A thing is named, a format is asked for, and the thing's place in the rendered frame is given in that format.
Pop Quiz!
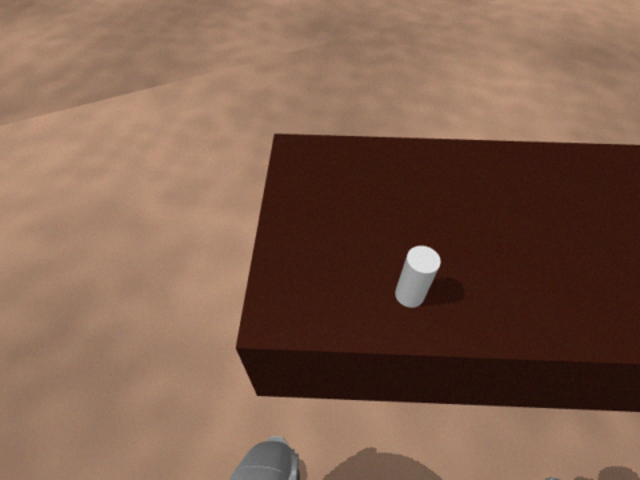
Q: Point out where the can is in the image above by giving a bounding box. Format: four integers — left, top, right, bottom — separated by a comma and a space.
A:
395, 246, 441, 308

